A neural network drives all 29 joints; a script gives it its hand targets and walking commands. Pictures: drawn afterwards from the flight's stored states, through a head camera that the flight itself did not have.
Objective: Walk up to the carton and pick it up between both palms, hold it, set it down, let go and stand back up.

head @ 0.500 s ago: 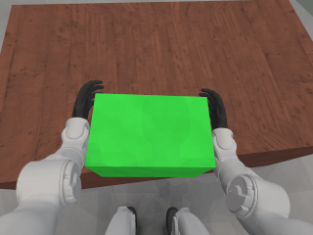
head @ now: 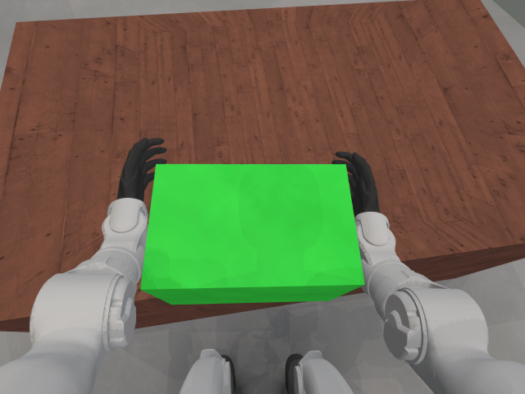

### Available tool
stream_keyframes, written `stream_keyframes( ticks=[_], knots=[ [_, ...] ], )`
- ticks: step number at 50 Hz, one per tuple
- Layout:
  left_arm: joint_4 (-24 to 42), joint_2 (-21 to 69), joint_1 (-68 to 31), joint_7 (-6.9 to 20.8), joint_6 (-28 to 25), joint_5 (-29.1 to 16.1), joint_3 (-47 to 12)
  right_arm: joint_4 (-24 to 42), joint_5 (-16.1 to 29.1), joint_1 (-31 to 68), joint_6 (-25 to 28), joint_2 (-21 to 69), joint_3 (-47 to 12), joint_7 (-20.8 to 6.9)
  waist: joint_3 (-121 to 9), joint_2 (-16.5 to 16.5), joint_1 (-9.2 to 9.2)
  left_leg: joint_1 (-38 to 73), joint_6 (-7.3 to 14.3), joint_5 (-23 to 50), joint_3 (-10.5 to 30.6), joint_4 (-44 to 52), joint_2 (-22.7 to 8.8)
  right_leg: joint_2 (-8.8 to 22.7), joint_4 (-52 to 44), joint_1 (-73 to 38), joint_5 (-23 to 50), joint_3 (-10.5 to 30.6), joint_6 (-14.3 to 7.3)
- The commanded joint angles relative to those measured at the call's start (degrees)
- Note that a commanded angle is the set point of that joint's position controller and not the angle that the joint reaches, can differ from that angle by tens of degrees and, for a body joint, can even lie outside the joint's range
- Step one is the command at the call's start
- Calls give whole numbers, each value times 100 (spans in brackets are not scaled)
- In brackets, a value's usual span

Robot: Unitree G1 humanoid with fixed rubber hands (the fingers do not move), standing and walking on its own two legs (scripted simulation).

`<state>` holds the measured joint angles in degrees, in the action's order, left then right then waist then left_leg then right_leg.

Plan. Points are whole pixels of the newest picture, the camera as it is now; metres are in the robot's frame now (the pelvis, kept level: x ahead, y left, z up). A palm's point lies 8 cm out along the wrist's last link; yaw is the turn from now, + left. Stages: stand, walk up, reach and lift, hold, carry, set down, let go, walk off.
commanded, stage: set down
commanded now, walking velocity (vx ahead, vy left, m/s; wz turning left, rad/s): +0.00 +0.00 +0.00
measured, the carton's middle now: (252, 239) +0.35 +0.03 -0.05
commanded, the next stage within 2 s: none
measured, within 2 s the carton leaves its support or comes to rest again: rests again in 0.78 s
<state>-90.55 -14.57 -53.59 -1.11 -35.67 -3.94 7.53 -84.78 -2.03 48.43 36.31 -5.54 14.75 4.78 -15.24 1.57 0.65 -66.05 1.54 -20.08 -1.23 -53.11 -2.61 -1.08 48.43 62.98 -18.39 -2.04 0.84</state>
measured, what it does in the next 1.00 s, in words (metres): stands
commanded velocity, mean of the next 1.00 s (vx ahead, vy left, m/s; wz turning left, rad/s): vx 0.00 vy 0.00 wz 0.00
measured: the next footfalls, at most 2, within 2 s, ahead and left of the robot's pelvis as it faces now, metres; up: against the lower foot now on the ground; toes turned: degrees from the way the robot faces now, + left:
none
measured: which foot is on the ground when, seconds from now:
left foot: down 0.00-1.00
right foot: down 0.00-1.00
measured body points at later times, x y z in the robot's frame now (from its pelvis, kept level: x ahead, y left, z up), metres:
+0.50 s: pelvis -0.02 +0.00 +0.00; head +0.10 +0.01 +0.43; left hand +0.42 +0.25 +0.01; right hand +0.42 -0.23 +0.01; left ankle +0.02 +0.10 -0.67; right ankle +0.02 -0.13 -0.67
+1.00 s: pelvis -0.04 -0.03 +0.04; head +0.07 +0.00 +0.47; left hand +0.18 +0.26 -0.02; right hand +0.20 -0.22 -0.01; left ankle +0.01 +0.10 -0.67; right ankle +0.02 -0.14 -0.67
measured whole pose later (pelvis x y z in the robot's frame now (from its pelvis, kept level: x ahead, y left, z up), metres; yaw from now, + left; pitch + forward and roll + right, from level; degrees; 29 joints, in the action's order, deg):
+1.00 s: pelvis -0.04 -0.03 +0.04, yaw +5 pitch +10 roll +0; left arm -38.0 -24.0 1.3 2.9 -30.8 -23.5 -4.9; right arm -29.7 11.9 -7.1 29.2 -5.2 0.6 5.1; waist 4.2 -2.7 -0.3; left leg -36.6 -0.1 -15.4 1.5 -40.5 0.2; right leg -1.2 41.0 35.3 -16.2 1.3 -0.3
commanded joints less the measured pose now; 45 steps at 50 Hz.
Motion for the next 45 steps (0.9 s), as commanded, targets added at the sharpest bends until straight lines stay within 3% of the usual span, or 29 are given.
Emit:
stream_keyframes(
  ticks=[1,6,13,22,30,31,32,33,34,35,36,37,38,39,40,42,43,45],
  knots=[
    [756,-944,-2148,35,-86,-784,-511,880,1150,2370,152,-1129,-907,177,-4930,219,71,3345,-651,3484,-49,-390,235,-264,83,-1640,2544,-155,91],
    [970,-1070,-2020,115,96,-918,-802,927,1670,2316,0,-1581,-1257,57,-4898,450,-8,3893,-782,3655,71,-393,196,-374,49,-1127,2119,-312,83],
    [1966,-1389,-1749,129,440,-1279,-1041,1487,2243,2072,-504,-2138,-1664,-234,-4959,556,-55,4347,-781,3589,274,-96,121,-440,-110,-963,1735,-361,63],
    [2125,-1643,-1797,384,839,-1892,-1489,2057,2672,2001,-1208,-2173,-2089,-474,-4138,238,0,3777,-478,2272,297,344,169,-234,-281,-1440,1132,-170,114],
    [2256,-1898,-1360,618,1178,-1882,-1359,2711,2629,1410,-1466,-2156,-2053,-278,-3881,-58,89,3367,-374,1960,151,528,347,-123,-412,-2724,1568,69,149],
    [4955,-382,5815,873,1609,-504,-167,2937,3132,-5045,-126,-1294,-2547,-218,-2992,30,-199,5085,-459,4791,507,1244,475,-285,-1015,-5885,6437,286,124],
    [5224,-10,4342,992,1750,221,15,2787,2483,-3937,695,-977,-2024,203,-3765,181,342,3028,-341,4787,772,1732,246,31,-558,-5133,6647,521,663],
    [5293,43,4197,953,1913,316,150,2575,2330,-3673,998,-647,-2604,326,-3627,555,338,3562,-472,5290,794,1720,197,135,-447,-4901,6567,649,802],
    [5303,492,4063,535,2286,357,-671,2666,1527,-3277,1122,-555,-1988,294,-1770,325,1229,1761,12,3081,2124,4190,-476,521,-1005,-3507,3610,1379,1234],
    [5285,-407,4026,786,2043,-56,124,2884,2031,-3424,489,-517,-2713,348,-1397,-121,144,5257,-486,5341,655,2011,-154,-72,-1637,-4410,3220,435,376],
    [4915,-1032,4125,868,1968,-298,432,2925,1972,-3371,333,-879,-1922,389,-702,74,112,5453,-560,4631,462,1697,9,-186,-2056,-3514,2191,147,-52],
    [5148,-1449,3832,914,1632,-467,689,3815,1940,-3272,147,-964,-2101,408,-723,-187,-213,5701,-460,4193,148,1450,139,-121,-2261,-3930,2073,255,-361],
    [5841,-1256,3965,838,1437,-502,752,4551,1973,-3621,130,-1003,-1876,388,-393,-130,-133,5109,-458,2713,182,2037,342,-59,-2281,-4087,1880,418,-194],
    [6450,-1429,3466,755,1116,-525,867,5583,1940,-3496,95,-1075,-1843,389,-458,-274,-134,4305,-318,996,28,2448,489,77,-2167,-4344,1174,774,-14],
    [6822,-1563,3110,585,780,-774,595,5981,1715,-3182,145,-1027,-1537,327,-609,-47,-331,3673,-254,655,13,2577,455,118,-1996,-4591,842,778,27],
    [7100,-1512,3581,383,220,-1251,-138,6623,1416,-3203,254,-887,-1291,89,-1413,94,-342,3851,-361,1074,-132,2098,467,27,-1558,-4643,1041,476,-28],
    [7197,-1541,3689,346,28,-1374,-567,6947,1385,-3332,220,-934,-1212,-44,-1551,131,-176,4309,-353,253,-51,2080,408,-5,-1628,-4286,278,415,-106],
    [6789,-1756,3700,321,-101,-1895,-1100,7119,1328,-3660,-104,-592,-1160,-100,-1197,-60,-43,4342,-178,-1062,80,2123,256,46,-1617,-4029,-920,385,-167]
  ],
)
